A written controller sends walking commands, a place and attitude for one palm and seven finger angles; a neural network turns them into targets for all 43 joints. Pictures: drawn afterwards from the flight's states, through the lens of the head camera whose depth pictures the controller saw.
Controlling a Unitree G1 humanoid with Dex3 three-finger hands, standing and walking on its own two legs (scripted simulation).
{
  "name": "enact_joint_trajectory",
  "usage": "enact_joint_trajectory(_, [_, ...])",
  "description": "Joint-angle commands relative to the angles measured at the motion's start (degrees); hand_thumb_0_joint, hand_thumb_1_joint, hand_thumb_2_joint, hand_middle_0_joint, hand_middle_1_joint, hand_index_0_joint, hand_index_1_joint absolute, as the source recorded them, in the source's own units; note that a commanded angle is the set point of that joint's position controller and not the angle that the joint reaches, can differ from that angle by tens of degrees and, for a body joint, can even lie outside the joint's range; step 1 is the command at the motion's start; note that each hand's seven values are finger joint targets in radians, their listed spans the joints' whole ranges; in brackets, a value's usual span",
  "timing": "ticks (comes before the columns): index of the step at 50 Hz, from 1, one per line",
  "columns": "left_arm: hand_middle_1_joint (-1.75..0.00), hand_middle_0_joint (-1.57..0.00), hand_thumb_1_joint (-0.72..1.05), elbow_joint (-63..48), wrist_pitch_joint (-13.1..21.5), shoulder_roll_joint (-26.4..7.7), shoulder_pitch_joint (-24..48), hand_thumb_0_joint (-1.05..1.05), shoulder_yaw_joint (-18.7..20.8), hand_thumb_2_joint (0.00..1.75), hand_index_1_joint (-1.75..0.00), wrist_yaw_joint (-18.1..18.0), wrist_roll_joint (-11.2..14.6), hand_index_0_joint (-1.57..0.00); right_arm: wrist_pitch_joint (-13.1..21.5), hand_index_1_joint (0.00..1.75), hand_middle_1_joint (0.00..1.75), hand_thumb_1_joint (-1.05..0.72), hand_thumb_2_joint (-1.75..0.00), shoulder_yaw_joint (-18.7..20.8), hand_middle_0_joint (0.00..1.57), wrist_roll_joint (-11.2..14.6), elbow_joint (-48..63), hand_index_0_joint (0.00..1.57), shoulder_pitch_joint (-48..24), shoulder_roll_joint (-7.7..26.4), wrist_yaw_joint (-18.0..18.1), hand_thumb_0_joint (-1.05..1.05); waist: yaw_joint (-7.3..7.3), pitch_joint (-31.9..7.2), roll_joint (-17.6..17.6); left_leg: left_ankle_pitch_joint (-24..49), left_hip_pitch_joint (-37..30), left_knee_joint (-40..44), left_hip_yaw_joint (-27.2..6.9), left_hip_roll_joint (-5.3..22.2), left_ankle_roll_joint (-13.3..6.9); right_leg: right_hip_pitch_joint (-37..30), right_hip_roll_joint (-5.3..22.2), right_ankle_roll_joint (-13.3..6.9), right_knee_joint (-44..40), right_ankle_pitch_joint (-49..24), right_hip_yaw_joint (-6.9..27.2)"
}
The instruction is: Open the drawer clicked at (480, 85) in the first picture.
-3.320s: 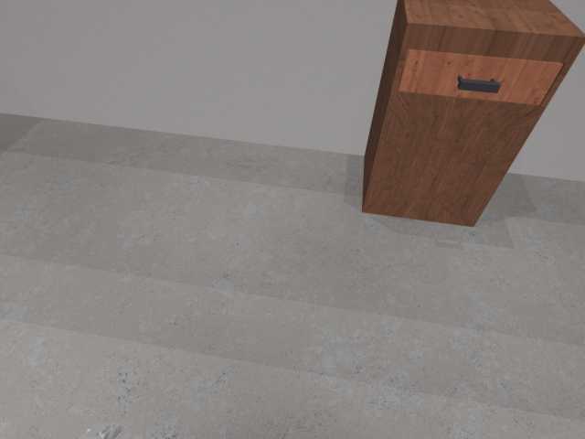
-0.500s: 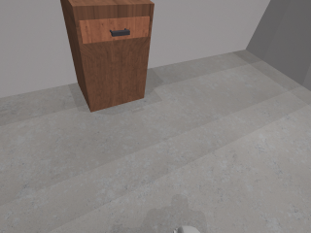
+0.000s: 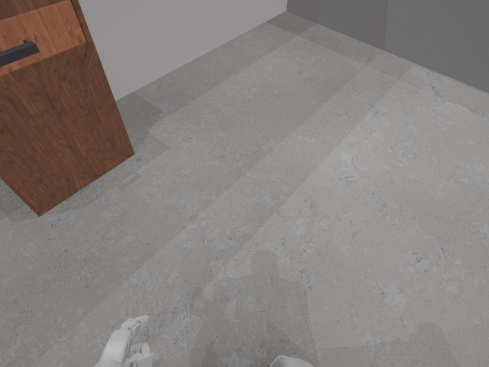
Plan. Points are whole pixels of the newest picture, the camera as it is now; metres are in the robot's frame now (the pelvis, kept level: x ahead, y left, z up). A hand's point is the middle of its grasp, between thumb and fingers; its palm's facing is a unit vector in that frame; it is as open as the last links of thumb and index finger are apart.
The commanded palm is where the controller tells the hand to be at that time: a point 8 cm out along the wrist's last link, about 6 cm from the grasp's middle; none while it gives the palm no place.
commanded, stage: walk to a spot facing it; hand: left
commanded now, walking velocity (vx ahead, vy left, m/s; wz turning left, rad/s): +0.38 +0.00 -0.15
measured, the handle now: (12, 51) +0.98 +0.70 -0.05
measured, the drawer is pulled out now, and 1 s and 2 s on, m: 0.00 0.00 0.00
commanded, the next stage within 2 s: turn to face it in 1.12 s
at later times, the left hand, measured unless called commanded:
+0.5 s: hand (118, 338) +0.20 +0.24 -0.17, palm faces -0.03 -0.99 -0.13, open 7.4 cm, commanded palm none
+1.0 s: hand (198, 179) +0.57 +0.11 -0.16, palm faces -0.29 -0.93 -0.20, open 7.4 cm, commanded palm none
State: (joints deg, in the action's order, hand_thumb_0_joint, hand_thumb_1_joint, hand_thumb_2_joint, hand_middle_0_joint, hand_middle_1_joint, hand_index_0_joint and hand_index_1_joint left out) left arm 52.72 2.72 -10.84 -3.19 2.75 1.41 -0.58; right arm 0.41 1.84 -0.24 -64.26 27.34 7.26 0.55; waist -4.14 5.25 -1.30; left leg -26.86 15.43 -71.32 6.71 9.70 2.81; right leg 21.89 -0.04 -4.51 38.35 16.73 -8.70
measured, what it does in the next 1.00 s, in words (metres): walks ahead, turning right: left foot, then right foot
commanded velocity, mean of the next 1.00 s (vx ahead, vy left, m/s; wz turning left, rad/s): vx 0.37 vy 0.00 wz -0.20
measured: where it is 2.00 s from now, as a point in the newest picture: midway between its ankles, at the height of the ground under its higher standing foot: (257, 244)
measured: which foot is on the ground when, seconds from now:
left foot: up 0.00-0.34, down 0.36-0.96, up 0.98-1.00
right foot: down 0.00-0.36, up 0.38-0.94, down 0.96-1.00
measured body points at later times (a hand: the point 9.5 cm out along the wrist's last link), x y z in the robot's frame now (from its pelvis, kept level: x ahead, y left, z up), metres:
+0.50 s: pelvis +0.22 +0.06 +0.02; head +0.22 +0.09 +0.46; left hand +0.20 +0.29 -0.16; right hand +0.28 -0.18 -0.11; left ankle +0.27 +0.13 -0.72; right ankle +0.14 -0.07 -0.62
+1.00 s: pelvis +0.42 -0.03 +0.00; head +0.45 -0.05 +0.45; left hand +0.59 +0.16 -0.14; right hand +0.24 -0.17 -0.15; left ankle +0.29 +0.13 -0.68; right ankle +0.47 -0.13 -0.72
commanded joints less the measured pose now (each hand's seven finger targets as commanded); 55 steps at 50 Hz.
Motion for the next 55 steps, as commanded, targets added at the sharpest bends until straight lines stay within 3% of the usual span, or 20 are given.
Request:
enact_joint_trajectory(1, [-0.3,-0.2,0.9,2.4,0.9,-8.4,-10.9,0.0,2.0,0.9,-0.3,-1.7,-0.2,-0.2,1.9,0.3,0.3,-0.9,-0.9,1.6,0.2,-1.2,7.2,0.2,-5.3,5.2,0.3,0.0,4.03,-2.2,2.1,7.6,17.2,-2.3,-4.6,2.2,-0.4,-9.7,16.9,-5.9,-22.5,-22.9,19.2])
enact_joint_trajectory(3, [-0.3,-0.2,0.9,2.7,1.4,-7.2,-9.7,0.0,1.5,0.9,-0.3,-1.8,-0.6,-0.2,0.9,0.3,0.3,-0.9,-0.9,1.6,0.2,-1.4,6.3,0.2,-1.0,3.9,0.0,0.0,0.97,-3.1,-2.1,9.7,14.5,2.6,-3.4,1.5,0.2,-6.3,13.8,-4.7,-23.2,-23.0,12.8])
enact_joint_trajectory(5, [-0.3,-0.2,0.9,3.3,1.8,-6.4,-9.6,0.0,1.2,0.9,-0.3,-1.8,-0.6,-0.2,0.7,0.3,0.3,-0.9,-0.9,1.6,0.2,-1.4,6.5,0.2,-1.5,3.9,-0.5,0.0,0.29,-3.2,-6.0,12.9,14.4,7.9,-2.7,1.0,0.7,-5.4,11.4,-4.8,-24.5,-19.9,11.2])
enact_joint_trajectory(13, [-0.3,-0.2,0.9,5.9,1.9,-7.8,-17.6,0.0,1.2,0.9,-0.3,-1.9,-0.7,-0.2,2.5,0.3,0.3,-0.9,-0.9,1.3,0.2,-1.3,12.7,0.2,-20.1,5.2,-2.4,0.0,5.96,-0.3,-6.4,16.5,13.4,31.5,0.0,-2.4,-0.9,-13.5,12.4,-4.5,-23.3,-17.9,15.4])
enact_joint_trajectory(15, [-0.3,-0.2,0.9,6.1,1.9,-8.7,-17.4,0.0,1.5,0.9,-0.3,-2.1,-0.7,-0.2,3.2,0.3,0.3,-0.9,-0.9,1.7,0.2,-1.3,12.2,0.2,-17.8,6.4,-2.1,0.0,4.02,-1.9,-3.2,15.2,6.4,37.3,0.8,-3.8,-1.8,-14.5,13.1,-4.1,-18.4,-22.0,15.6])
enact_joint_trajectory(16, [-0.3,-0.2,0.9,6.0,1.8,-9.1,-16.4,0.0,1.6,0.9,-0.3,-2.1,-0.5,-0.2,3.5,0.3,0.3,-0.9,-0.9,2.2,0.2,-1.5,10.1,0.2,-12.0,8.0,-1.7,0.0,1.12,-4.8,-0.8,17.1,-2.7,41.1,1.6,-5.4,-2.3,-12.7,10.9,-2.8,-10.8,-25.9,13.1])
enact_joint_trajectory(17, [-0.3,-0.2,0.9,5.8,1.7,-7.8,-17.0,0.0,1.6,0.9,-0.3,-1.8,-0.1,-0.2,3.9,0.3,0.3,-0.9,-0.9,3.1,0.2,-2.0,7.7,0.2,-3.9,11.5,-1.1,0.0,-1.88,-9.8,4.7,17.6,-16.6,44.1,-3.1,-2.1,-4.0,-6.0,7.2,-0.5,2.2,-23.4,10.3])
enact_joint_trajectory(18, [-0.3,-0.2,0.9,5.0,1.6,-4.3,-20.0,0.0,1.1,0.9,-0.3,-1.2,0.5,-0.2,4.1,0.3,0.3,-0.9,-0.9,4.7,0.2,-2.7,6.0,0.2,2.9,18.6,-0.6,0.0,-2.96,-15.7,19.7,17.1,-28.8,49.0,-23.3,14.0,-9.5,7.3,-0.7,2.6,20.9,0.7,3.2])
enact_joint_trajectory(19, [-0.3,-0.2,0.9,3.6,1.7,-5.1,-17.6,0.0,0.6,0.9,-0.3,-1.3,0.1,-0.2,3.3,0.3,0.3,-0.9,-0.9,4.4,0.2,-1.7,5.7,0.2,5.0,19.8,-0.4,0.0,-3.37,-14.7,20.7,14.0,-27.2,55.2,-31.5,19.0,-12.2,12.3,-1.3,2.5,31.6,15.7,7.4])
enact_joint_trajectory(22, [-0.3,-0.2,0.9,5.4,0.6,-4.4,-13.8,0.0,1.5,0.9,-0.3,-0.6,-0.8,-0.2,3.8,0.3,0.3,-0.9,-0.9,2.0,0.2,-1.3,7.8,0.2,-7.4,10.5,0.2,0.0,1.19,-1.1,7.6,6.2,-8.0,60.4,-19.5,14.0,-9.3,14.0,5.7,3.0,35.9,3.4,10.3])
enact_joint_trajectory(26, [-0.3,-0.2,0.9,7.8,-2.1,-0.6,-19.7,0.0,1.5,0.9,-0.3,-0.4,-1.3,-0.2,4.6,0.3,0.3,-0.9,-0.9,1.6,0.2,-0.9,6.7,0.2,-9.3,7.2,0.5,0.0,5.57,0.0,8.9,7.3,0.0,63.0,-5.9,8.3,-6.3,10.0,6.2,4.5,33.1,-4.5,9.3])
enact_joint_trajectory(31, [-0.3,-0.2,0.9,6.0,-3.1,-0.3,-15.9,0.0,2.3,0.9,-0.3,-0.1,-1.4,-0.2,4.9,0.3,0.3,-0.9,-0.9,2.0,0.2,-0.7,5.0,0.2,-5.8,6.8,0.8,0.0,5.34,2.3,6.6,9.2,-3.5,65.5,-2.5,8.4,-7.9,17.6,7.7,5.9,29.3,-11.4,9.2])
enact_joint_trajectory(41, [-0.3,-0.2,0.9,1.2,-1.9,1.0,0.5,0.0,1.1,0.9,-0.3,0.4,-1.1,-0.2,4.3,0.3,0.3,-0.9,-0.9,1.8,0.2,-1.8,-0.5,0.2,5.4,6.8,1.0,0.0,-0.16,4.4,8.1,28.9,-18.1,60.4,3.6,10.4,-9.8,17.5,6.5,4.3,3.0,-6.3,1.6])
enact_joint_trajectory(44, [-0.3,-0.2,0.9,1.9,-1.0,-0.1,-2.4,0.0,1.1,0.9,-0.3,0.2,-1.1,-0.2,3.9,0.3,0.3,-0.9,-0.9,2.0,0.2,-1.9,-0.8,0.2,4.7,7.9,0.8,0.0,1.84,1.7,7.8,43.3,-18.8,52.8,6.2,11.0,-8.8,8.3,3.3,2.0,-2.3,-1.7,-1.0])
enact_joint_trajectory(46, [-0.3,-0.2,0.9,6.2,0.0,-2.4,-15.1,0.0,1.9,0.9,-0.3,-0.2,-1.5,-0.2,3.8,0.3,0.3,-0.9,-0.9,2.1,0.2,-1.4,-0.4,0.2,2.5,9.0,0.7,0.0,7.89,-6.4,5.7,53.0,-15.6,36.6,9.7,7.9,-6.1,-10.2,-0.4,0.2,-8.7,-5.9,-3.4])
enact_joint_trajectory(47, [-0.3,-0.2,0.9,8.7,0.8,-6.6,-23.4,0.0,3.0,0.9,-0.3,-0.7,-1.7,-0.2,4.0,0.3,0.3,-0.9,-0.9,2.0,0.2,-0.6,0.3,0.2,1.9,8.2,0.0,0.0,11.59,-13.0,-0.1,43.7,-3.9,23.3,10.7,5.7,-3.9,-26.1,6.1,-2.3,-9.3,-7.7,4.6])
enact_joint_trajectory(48, [-0.3,-0.2,0.9,10.0,1.2,-13.1,-29.6,0.0,4.8,0.9,-0.3,-1.6,-1.4,-0.2,4.4,0.3,0.3,-0.9,-0.9,1.2,0.2,0.1,2.4,0.2,3.6,4.3,-0.1,0.0,12.36,-21.1,-14.0,2.7,14.2,5.5,9.9,-3.1,-0.9,-42.7,22.4,-8.9,-12.8,-13.3,29.8])
enact_joint_trajectory(49, [-0.3,-0.2,0.9,10.3,0.8,-14.3,-30.2,0.0,4.7,0.9,-0.3,-2.2,0.1,-0.2,3.9,0.3,0.3,-0.9,-0.9,1.3,0.2,0.3,4.4,0.2,-2.2,5.7,0.0,0.0,12.45,-19.1,-10.1,-6.5,19.9,-5.1,1.6,-5.0,-1.8,-40.3,26.0,-11.9,-19.1,-19.7,37.3])
enact_joint_trajectory(52, [-0.3,-0.2,0.9,7.8,1.1,-7.6,-17.6,0.0,2.8,0.9,-0.3,-2.5,-0.1,-0.2,3.1,0.3,0.3,-0.9,-0.9,1.7,0.2,-0.6,4.7,0.2,-7.4,3.4,-0.1,0.0,7.62,-5.3,-1.2,5.7,20.8,-5.5,-5.2,1.0,-2.3,-18.4,22.0,-7.4,-22.5,-13.3,23.9])
enact_joint_trajectory(55, [-0.3,-0.2,0.9,8.0,2.3,-3.3,-14.6,0.0,1.0,0.9,-0.3,-2.7,-0.7,-0.2,1.4,0.3,0.3,-0.9,-0.9,1.4,0.2,-1.2,2.8,0.2,-3.2,0.7,-0.2,0.0,3.13,-2.0,-1.0,9.2,15.5,2.0,-4.3,0.9,-1.4,-8.7,17.7,-3.9,-24.6,-20.8,11.9])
